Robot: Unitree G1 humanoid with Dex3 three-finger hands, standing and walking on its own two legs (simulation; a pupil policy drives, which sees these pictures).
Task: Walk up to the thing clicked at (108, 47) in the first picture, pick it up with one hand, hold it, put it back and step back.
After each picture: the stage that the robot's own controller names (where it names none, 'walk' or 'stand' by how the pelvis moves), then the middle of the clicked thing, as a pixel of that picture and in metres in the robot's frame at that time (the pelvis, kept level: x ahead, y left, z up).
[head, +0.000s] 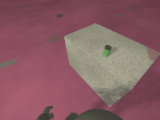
stand; (106, 51) +0.71 -0.14 -0.07
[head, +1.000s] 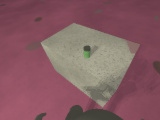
walk; (87, 52) +0.62 +0.10 -0.04
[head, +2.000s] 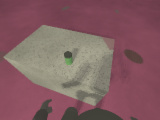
stand; (68, 58) +0.50 +0.21 -0.04
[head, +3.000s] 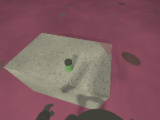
stand; (68, 65) +0.47 +0.21 -0.07
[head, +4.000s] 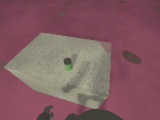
stand; (68, 64) +0.48 +0.22 -0.07
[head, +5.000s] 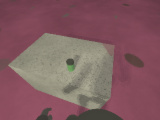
stand; (70, 65) +0.48 +0.20 -0.07
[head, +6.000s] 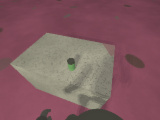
stand; (71, 64) +0.49 +0.19 -0.07
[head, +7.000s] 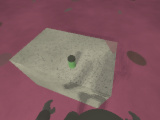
rise first; (71, 62) +0.49 +0.19 -0.07
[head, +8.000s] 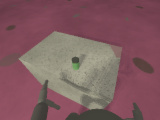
rise first; (75, 63) +0.50 +0.18 -0.07
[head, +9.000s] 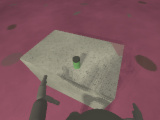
go down; (76, 62) +0.50 +0.17 -0.06
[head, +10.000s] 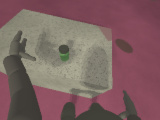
go down; (64, 53) +0.49 +0.17 +0.00
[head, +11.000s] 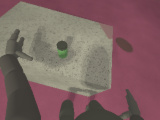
close in; (62, 50) +0.50 +0.17 +0.01
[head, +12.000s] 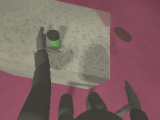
close; (54, 40) +0.53 +0.18 +0.05
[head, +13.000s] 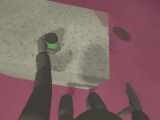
lift; (53, 43) +0.51 +0.18 +0.05
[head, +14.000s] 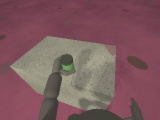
lift; (68, 65) +0.32 +0.15 +0.17
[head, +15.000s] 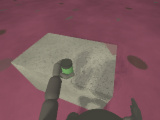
hold; (67, 68) +0.32 +0.16 +0.12
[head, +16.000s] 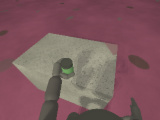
hold; (67, 68) +0.31 +0.16 +0.13
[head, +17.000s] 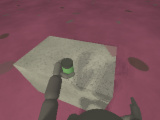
crouch; (68, 68) +0.32 +0.15 +0.14
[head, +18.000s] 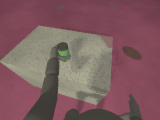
crouch; (64, 52) +0.44 +0.18 +0.11
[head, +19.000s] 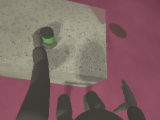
lower; (49, 38) +0.54 +0.19 +0.05
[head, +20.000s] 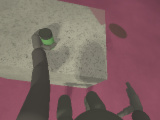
lower; (48, 39) +0.53 +0.19 +0.05
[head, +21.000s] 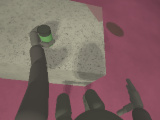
lower; (46, 36) +0.55 +0.19 +0.06
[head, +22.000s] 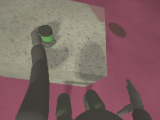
lower; (47, 37) +0.55 +0.19 +0.06
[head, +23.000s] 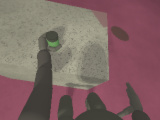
draw back; (53, 42) +0.52 +0.18 +0.05
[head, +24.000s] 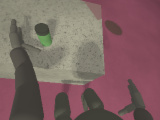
rise; (44, 35) +0.54 +0.19 +0.06
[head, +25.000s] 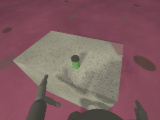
sink last; (75, 62) +0.48 +0.16 -0.01
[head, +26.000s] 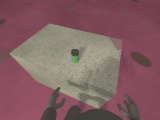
stand; (75, 56) +0.52 +0.17 +0.00
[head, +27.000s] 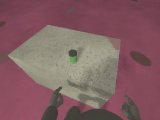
stand; (73, 57) +0.51 +0.18 +0.00
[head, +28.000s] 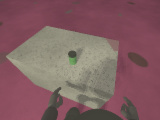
stand; (72, 58) +0.51 +0.17 +0.00
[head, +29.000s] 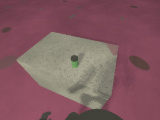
stand; (74, 61) +0.52 +0.18 -0.07
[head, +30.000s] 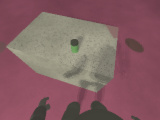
walk; (74, 46) +0.59 +0.16 -0.05
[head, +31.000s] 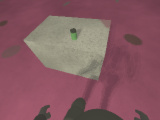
walk; (73, 34) +0.83 +0.27 -0.04
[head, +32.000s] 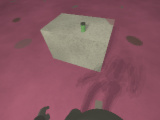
stand; (83, 27) +1.10 +0.19 -0.05
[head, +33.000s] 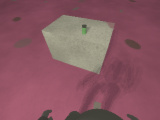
stand; (84, 29) +1.10 +0.17 -0.07
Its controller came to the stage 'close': yes
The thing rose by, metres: 0.21
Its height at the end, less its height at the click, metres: +0.00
